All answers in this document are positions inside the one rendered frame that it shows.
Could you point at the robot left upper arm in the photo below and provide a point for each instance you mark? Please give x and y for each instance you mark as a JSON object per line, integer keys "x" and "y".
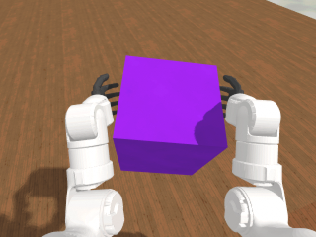
{"x": 93, "y": 213}

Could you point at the left robot hand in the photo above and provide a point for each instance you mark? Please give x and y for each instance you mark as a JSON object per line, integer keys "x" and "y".
{"x": 98, "y": 89}

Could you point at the right robot hand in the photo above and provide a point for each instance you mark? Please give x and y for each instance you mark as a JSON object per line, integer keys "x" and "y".
{"x": 237, "y": 90}

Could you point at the robot right upper arm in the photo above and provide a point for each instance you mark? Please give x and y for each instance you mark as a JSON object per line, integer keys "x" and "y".
{"x": 259, "y": 212}

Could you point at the carton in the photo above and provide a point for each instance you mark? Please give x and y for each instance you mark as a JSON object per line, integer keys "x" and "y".
{"x": 169, "y": 118}

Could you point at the left robot forearm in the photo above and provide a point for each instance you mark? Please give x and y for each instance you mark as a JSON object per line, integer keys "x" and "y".
{"x": 86, "y": 127}

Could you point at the right robot forearm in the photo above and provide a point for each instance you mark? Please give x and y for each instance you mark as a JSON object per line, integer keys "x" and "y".
{"x": 257, "y": 125}

